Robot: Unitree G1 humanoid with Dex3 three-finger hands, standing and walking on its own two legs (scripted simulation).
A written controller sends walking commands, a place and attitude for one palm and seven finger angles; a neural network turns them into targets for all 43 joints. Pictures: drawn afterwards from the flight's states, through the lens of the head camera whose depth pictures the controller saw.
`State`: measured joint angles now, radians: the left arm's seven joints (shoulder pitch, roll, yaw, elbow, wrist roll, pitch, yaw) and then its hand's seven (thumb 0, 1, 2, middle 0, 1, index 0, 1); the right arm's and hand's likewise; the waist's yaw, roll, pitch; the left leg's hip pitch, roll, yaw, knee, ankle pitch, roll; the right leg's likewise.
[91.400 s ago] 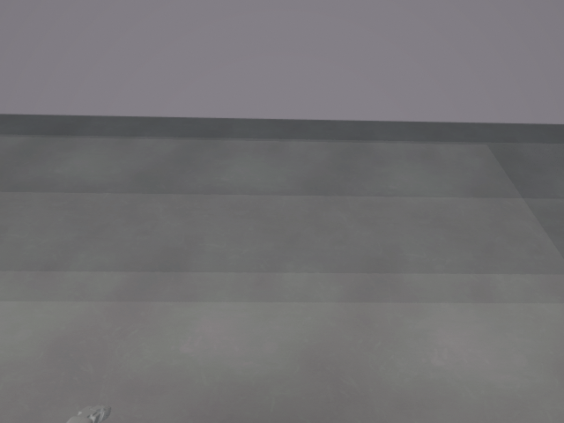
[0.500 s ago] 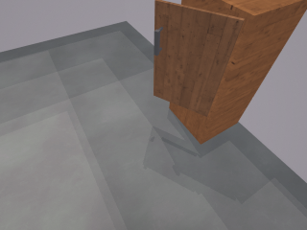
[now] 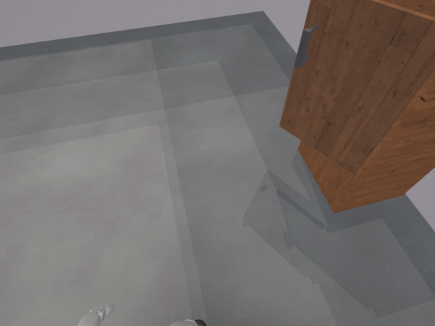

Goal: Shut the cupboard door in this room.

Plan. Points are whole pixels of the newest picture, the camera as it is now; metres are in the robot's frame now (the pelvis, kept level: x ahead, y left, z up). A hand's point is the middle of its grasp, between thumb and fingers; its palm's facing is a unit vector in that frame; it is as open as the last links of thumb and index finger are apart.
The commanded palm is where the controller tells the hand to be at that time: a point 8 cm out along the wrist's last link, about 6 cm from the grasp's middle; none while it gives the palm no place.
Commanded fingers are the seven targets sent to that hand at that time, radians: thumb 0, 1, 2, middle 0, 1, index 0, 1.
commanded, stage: walk to a spot facing it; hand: left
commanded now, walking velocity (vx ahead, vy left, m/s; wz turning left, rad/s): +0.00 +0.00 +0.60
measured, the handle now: (306, 46) +0.92 -0.27 -0.01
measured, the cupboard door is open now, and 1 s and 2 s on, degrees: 30 30 30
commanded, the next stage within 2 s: turn to face it in 0.88 s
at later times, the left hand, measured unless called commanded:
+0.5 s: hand out of the picture -0.07 +0.22 -0.18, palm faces +0.40 -0.88 -0.25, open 7.4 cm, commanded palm none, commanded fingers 0.00 0.90 0.90 -0.20 -0.30 -0.20 -0.30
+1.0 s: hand (104, 300) +0.19 +0.25 -0.15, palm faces +0.58 -0.78 -0.24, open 7.2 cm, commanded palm none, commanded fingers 0.00 0.90 0.90 -0.20 -0.30 -0.20 -0.30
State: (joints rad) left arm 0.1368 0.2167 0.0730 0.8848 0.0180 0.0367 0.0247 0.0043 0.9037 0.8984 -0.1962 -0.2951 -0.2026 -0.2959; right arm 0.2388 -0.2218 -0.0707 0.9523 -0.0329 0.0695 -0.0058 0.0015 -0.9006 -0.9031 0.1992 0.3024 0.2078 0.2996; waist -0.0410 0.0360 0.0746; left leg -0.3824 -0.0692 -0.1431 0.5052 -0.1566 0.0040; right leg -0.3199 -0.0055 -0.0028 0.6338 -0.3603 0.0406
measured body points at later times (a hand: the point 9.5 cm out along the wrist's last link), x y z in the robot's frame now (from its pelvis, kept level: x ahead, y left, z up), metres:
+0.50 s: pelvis +0.04 +0.03 -0.01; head +0.07 +0.06 +0.44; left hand -0.09 +0.27 -0.16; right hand +0.26 -0.16 -0.13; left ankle +0.01 +0.14 -0.73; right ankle +0.01 -0.12 -0.69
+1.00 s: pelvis +0.21 +0.05 +0.01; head +0.25 +0.05 +0.45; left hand +0.16 +0.29 -0.13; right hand +0.35 -0.15 -0.16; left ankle +0.11 +0.15 -0.63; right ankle +0.28 -0.01 -0.73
